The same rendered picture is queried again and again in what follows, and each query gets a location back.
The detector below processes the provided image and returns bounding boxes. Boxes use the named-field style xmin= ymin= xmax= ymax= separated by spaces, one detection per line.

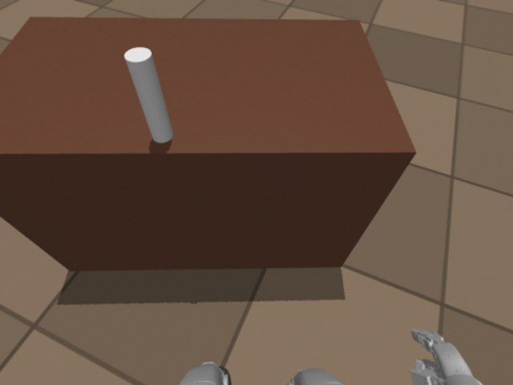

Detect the right robot hand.
xmin=410 ymin=329 xmax=473 ymax=385

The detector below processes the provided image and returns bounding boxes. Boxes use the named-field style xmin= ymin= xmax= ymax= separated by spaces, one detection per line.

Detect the can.
xmin=124 ymin=47 xmax=173 ymax=143

